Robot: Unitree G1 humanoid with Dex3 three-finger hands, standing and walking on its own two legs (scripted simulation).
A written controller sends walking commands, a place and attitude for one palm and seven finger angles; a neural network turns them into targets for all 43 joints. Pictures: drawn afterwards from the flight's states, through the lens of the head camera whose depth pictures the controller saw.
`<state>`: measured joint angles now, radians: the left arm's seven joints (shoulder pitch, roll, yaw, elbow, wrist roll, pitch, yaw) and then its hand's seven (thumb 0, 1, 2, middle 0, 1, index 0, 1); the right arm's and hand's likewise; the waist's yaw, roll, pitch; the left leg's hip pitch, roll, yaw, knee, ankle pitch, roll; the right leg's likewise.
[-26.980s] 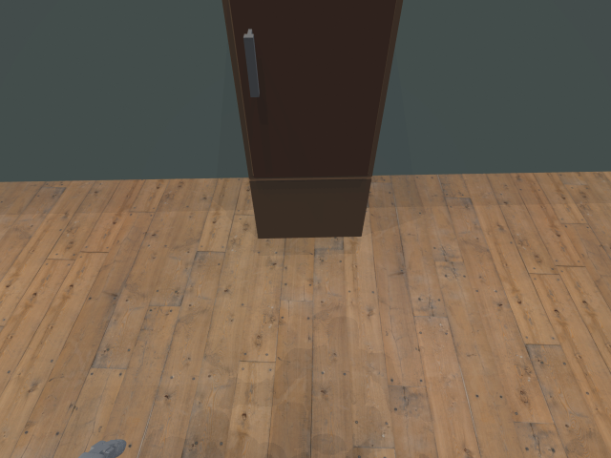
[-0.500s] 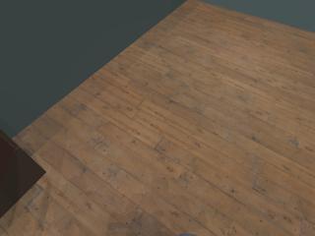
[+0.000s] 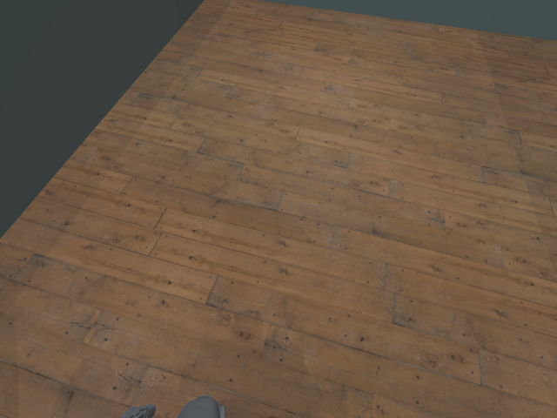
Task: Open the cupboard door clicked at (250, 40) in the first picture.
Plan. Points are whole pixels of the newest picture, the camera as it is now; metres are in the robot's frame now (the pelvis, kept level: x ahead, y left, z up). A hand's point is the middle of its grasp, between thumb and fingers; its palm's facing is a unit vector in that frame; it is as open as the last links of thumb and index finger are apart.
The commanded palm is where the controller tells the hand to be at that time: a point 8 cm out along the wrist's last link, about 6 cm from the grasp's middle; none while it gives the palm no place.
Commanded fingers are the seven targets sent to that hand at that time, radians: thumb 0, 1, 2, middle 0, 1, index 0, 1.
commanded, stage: walk to a spot facing it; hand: left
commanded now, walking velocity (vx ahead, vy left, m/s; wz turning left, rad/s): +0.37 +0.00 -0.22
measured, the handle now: out of the picture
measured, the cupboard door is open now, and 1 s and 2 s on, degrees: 38 38 38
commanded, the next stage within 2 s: turn to face it in 0.62 s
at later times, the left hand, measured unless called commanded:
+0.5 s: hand (211, 295) +0.35 +0.13 -0.17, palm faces -0.14 -0.97 -0.19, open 7.3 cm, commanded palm none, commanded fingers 0.00 0.90 0.90 -0.20 -0.30 -0.20 -0.30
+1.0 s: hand (234, 225) +0.52 +0.10 -0.16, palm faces -0.01 -0.98 -0.20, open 7.3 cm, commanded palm none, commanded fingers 0.00 0.90 0.90 -0.20 -0.30 -0.20 -0.30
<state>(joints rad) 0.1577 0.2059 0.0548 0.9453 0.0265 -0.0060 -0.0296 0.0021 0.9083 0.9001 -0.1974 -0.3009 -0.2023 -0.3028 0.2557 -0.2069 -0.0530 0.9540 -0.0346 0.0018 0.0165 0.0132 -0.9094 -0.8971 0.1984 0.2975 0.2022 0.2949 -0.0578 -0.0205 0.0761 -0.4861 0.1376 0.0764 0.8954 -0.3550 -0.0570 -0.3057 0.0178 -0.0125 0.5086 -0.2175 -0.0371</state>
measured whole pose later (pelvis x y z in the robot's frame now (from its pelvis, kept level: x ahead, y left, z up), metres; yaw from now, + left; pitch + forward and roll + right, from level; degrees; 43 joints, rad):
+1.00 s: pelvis +0.41 -0.08 -0.01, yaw +0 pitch +1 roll +1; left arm 0.13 0.18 0.05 0.98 0.02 -0.04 -0.01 0.00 0.91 0.90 -0.20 -0.30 -0.20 -0.30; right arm 0.29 -0.18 -0.05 1.06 -0.02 0.02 0.00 0.01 -0.93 -0.90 0.20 0.30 0.21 0.30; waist -0.03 0.00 0.05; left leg -0.33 0.05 0.03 0.75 -0.46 -0.04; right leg -0.29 -0.08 -0.12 0.61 -0.32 -0.01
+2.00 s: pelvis +0.54 -0.13 +0.00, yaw +36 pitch +1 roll +0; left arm 0.16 0.25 0.07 0.90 0.01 0.06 0.00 0.01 0.91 0.90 -0.20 -0.30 -0.20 -0.30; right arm 0.14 -0.22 -0.05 0.89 -0.03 0.04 0.01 0.01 -0.90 -0.90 0.20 0.30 0.21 0.30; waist 0.00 -0.01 0.12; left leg -0.31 0.01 -0.03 0.57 -0.28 -0.01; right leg -0.46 -0.08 -0.04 0.97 -0.48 0.08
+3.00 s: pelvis +0.60 -0.14 -0.01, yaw +74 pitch +1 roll +1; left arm 0.23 0.22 0.04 0.88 0.01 0.02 0.00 0.00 0.90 0.90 -0.20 -0.30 -0.21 -0.30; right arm 0.13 -0.24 -0.07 0.88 -0.02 0.05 0.04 0.01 -0.91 -0.90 0.20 0.30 0.20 0.30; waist -0.01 -0.04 0.10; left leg -0.31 0.01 0.06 0.58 -0.24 0.00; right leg -0.29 -0.16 -0.19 0.70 -0.41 0.05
